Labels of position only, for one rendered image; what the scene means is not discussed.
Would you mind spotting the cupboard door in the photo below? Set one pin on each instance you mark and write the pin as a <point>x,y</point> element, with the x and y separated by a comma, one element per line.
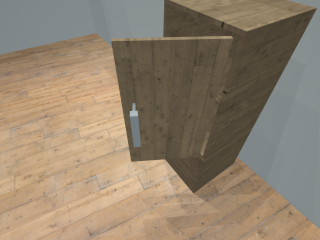
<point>174,83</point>

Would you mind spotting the handle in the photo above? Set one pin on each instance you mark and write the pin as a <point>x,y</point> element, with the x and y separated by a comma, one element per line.
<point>134,121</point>

